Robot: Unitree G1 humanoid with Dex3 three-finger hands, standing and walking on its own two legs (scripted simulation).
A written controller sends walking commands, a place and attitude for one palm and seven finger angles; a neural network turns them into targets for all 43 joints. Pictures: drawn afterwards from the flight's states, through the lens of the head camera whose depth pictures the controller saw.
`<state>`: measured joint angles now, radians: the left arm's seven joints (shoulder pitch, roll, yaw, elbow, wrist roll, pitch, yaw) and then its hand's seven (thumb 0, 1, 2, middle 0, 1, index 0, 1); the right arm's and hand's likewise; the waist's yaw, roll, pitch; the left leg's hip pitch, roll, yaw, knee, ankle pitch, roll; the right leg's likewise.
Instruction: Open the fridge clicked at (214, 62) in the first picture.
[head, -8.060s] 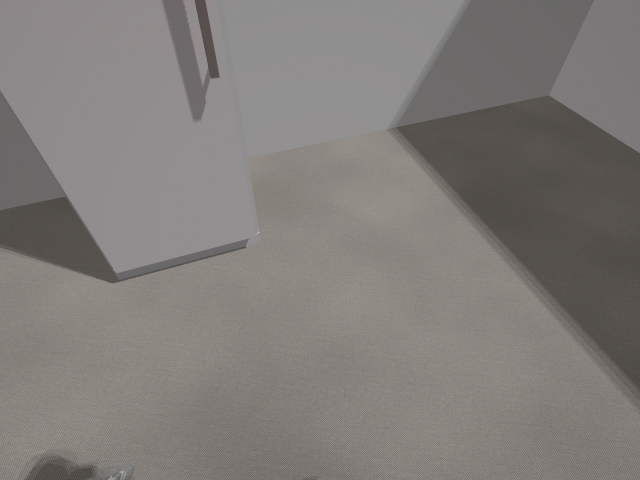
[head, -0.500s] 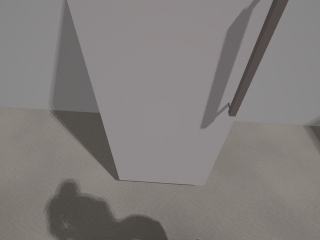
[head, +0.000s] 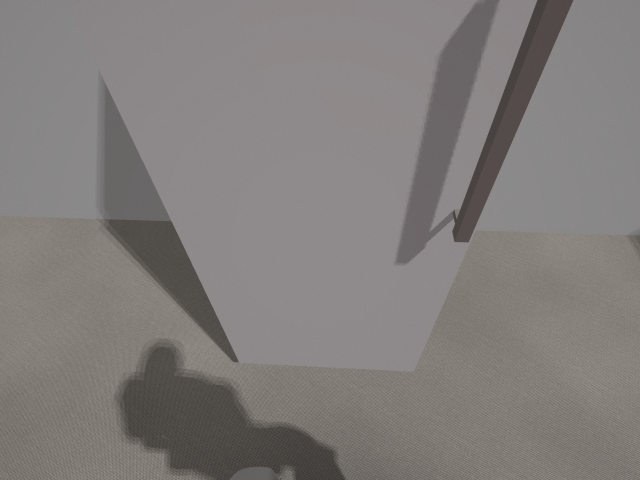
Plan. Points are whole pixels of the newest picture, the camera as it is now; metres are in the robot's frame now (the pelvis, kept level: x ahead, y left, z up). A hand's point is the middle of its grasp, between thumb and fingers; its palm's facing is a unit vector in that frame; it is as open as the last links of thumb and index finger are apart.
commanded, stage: come to a stop and stand still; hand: right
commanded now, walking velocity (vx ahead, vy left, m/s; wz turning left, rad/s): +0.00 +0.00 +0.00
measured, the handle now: (501, 115) +0.48 -0.19 +0.21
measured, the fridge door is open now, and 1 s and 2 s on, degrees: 0 0 0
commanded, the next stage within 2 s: look again from close up in 1.10 s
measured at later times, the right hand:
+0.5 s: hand out of the picture +0.00 -0.13 -0.18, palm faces +0.07 +0.98 -0.19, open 7.3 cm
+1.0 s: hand out of the picture -0.04 -0.13 -0.17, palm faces +0.04 +0.98 -0.21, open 7.4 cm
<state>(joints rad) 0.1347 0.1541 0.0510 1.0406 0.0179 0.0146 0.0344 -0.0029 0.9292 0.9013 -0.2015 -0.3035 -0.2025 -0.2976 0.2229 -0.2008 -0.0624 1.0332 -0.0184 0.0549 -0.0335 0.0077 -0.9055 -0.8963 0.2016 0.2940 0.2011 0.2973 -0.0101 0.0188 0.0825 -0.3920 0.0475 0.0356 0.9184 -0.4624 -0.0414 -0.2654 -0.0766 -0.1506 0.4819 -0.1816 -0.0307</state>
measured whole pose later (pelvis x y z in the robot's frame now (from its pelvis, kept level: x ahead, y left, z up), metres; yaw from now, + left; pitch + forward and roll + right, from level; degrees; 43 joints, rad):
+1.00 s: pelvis -0.04 +0.04 +0.00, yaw +0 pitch -2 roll -1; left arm 0.34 0.15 -0.02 1.07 0.01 -0.03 0.02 0.01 0.91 0.90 -0.20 -0.30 -0.20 -0.30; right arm 0.31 -0.14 0.01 1.09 -0.01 -0.02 -0.03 0.01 -0.90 -0.90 0.20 0.29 0.20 0.30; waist 0.00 -0.02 0.00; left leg -0.26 0.04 0.06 0.49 -0.20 0.00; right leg -0.15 0.01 -0.06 0.46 -0.29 -0.01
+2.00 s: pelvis -0.01 +0.06 +0.00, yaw +0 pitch -1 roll +0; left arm 0.28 0.14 -0.01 1.14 0.01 -0.03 0.03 0.01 0.91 0.90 -0.20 -0.30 -0.20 -0.30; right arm 0.27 -0.16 0.00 1.12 -0.01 -0.02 -0.03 0.01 -0.92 -0.90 0.20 0.29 0.20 0.30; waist -0.01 0.00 0.05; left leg -0.21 0.01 0.08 0.45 -0.22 0.03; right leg -0.09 -0.03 -0.05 0.41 -0.29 0.02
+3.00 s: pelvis -0.01 +0.03 -0.01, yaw +1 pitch -1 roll +0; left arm 0.26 0.17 0.02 1.03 0.00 -0.01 0.03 0.01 0.92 0.90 -0.20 -0.30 -0.20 -0.30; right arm 0.22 -0.16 -0.01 1.03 -0.01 -0.02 -0.06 0.01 -0.92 -0.90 0.20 0.29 0.20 0.30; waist 0.01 0.00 0.06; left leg -0.27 0.04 0.05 0.55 -0.26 -0.01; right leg -0.15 0.00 -0.07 0.54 -0.35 -0.01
